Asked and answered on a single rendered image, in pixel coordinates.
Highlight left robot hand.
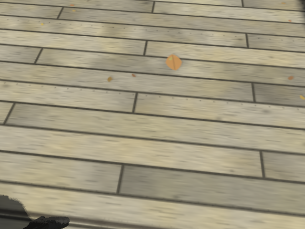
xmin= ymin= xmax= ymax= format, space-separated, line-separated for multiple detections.
xmin=23 ymin=216 xmax=70 ymax=229

